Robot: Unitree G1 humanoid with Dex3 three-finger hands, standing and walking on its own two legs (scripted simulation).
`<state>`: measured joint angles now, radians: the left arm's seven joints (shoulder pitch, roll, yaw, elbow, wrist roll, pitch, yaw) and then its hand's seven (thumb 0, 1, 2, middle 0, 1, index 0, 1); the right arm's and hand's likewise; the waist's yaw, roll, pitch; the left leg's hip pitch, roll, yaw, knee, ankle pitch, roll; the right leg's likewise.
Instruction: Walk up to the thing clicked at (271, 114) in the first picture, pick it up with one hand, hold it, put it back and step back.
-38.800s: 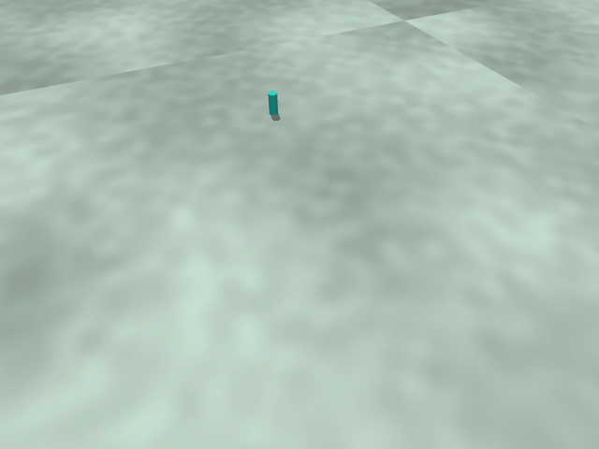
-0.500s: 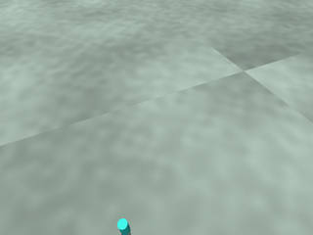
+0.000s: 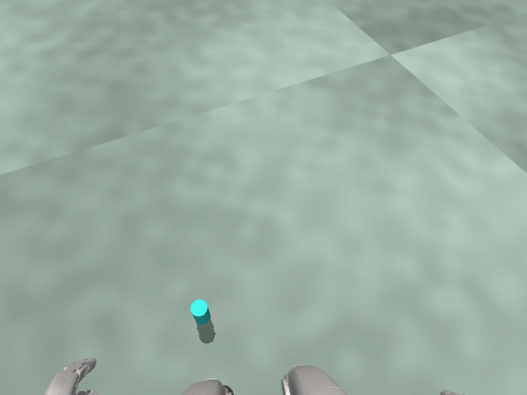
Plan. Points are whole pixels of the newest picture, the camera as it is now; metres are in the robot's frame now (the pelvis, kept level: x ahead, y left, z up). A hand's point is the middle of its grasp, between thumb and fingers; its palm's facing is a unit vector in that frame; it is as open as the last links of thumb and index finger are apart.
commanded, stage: step back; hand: left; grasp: from the side
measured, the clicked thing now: (200, 312) +0.39 +0.18 -0.70
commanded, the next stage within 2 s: none
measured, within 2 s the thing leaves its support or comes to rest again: neither
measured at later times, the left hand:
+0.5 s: hand out of the picture +0.01 +0.26 -0.16, palm faces +0.01 -0.93 -0.37, open 7.4 cm
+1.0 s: hand out of the picture -0.19 +0.22 -0.15, palm faces -0.04 -0.92 -0.39, open 7.4 cm
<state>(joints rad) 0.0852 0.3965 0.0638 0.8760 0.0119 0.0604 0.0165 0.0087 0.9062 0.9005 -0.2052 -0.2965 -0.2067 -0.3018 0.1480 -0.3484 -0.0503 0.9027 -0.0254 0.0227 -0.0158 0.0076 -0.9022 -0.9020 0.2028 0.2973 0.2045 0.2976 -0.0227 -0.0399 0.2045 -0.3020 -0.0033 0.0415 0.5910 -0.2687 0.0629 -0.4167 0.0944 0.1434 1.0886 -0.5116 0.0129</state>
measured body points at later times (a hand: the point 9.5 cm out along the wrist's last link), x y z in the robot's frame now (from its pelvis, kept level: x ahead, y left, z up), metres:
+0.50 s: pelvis -0.12 +0.00 -0.01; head -0.06 +0.02 +0.43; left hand +0.01 +0.31 -0.13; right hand -0.04 -0.32 -0.12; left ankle -0.12 +0.10 -0.73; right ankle -0.06 -0.14 -0.73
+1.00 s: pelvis -0.28 -0.04 -0.01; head -0.24 -0.06 +0.44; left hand -0.19 +0.27 -0.12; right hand -0.18 -0.37 -0.12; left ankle -0.24 +0.09 -0.67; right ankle -0.26 -0.18 -0.73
